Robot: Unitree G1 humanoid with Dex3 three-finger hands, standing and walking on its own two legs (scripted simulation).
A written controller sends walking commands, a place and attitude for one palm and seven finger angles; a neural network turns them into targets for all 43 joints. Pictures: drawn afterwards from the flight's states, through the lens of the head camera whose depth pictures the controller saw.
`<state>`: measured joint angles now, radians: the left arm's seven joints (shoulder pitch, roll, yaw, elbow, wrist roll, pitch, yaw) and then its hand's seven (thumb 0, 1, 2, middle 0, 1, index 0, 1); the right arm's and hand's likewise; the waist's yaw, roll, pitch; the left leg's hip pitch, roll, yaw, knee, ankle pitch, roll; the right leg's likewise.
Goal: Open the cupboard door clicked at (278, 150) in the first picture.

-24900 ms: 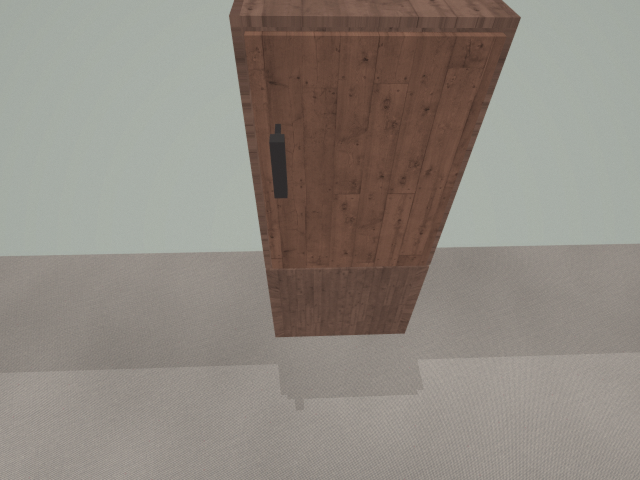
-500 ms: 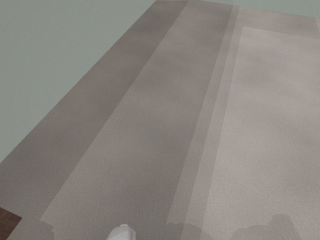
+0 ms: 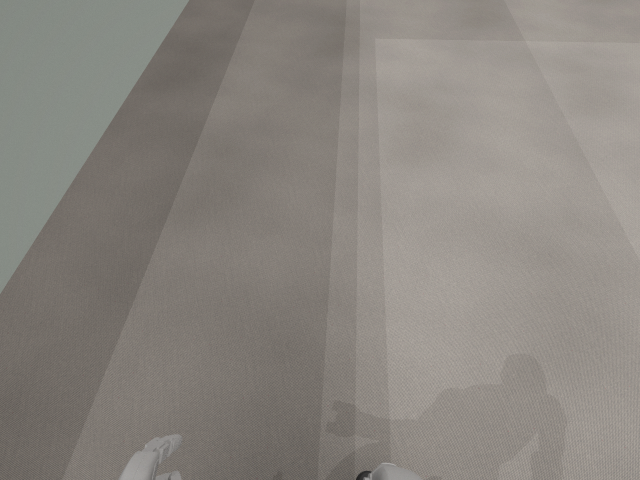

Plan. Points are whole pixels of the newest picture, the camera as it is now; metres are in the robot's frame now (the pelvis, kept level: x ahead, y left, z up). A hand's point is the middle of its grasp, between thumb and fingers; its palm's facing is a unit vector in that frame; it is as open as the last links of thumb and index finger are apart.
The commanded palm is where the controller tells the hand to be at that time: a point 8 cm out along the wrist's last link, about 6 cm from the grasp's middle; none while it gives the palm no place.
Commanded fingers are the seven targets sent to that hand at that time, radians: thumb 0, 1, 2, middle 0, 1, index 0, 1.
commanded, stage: walk to a spot facing it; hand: left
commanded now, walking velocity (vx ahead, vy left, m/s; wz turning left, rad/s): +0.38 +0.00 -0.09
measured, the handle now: out of the picture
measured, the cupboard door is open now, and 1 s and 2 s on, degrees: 44 44 44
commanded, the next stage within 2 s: turn to face it in 0.38 s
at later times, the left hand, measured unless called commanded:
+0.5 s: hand (217, 459) +0.18 +0.16 -0.18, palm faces +0.09 -0.98 -0.15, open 7.3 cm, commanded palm none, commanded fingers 0.00 0.90 0.90 -0.20 -0.30 -0.20 -0.30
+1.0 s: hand (234, 303) +0.42 +0.16 -0.15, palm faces +0.31 -0.92 -0.23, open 7.3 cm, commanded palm none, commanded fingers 0.00 0.90 0.90 -0.20 -0.30 -0.20 -0.30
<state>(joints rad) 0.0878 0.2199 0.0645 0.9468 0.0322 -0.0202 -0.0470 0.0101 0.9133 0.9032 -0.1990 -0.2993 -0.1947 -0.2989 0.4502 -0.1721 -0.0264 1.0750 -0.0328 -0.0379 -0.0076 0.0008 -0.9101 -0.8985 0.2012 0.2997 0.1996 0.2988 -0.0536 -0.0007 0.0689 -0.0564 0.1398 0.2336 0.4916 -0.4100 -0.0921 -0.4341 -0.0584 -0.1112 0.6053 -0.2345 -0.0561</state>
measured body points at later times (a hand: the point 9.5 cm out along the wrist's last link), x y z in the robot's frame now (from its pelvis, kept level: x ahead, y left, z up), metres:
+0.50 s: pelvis +0.25 +0.00 -0.01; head +0.27 +0.01 +0.44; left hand +0.17 +0.21 -0.17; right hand +0.37 -0.23 -0.14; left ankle +0.35 +0.10 -0.73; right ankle +0.09 -0.09 -0.70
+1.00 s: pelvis +0.39 -0.04 +0.02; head +0.43 -0.03 +0.46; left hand +0.40 +0.21 -0.13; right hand +0.52 -0.27 -0.13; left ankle +0.35 +0.08 -0.67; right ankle +0.40 -0.15 -0.72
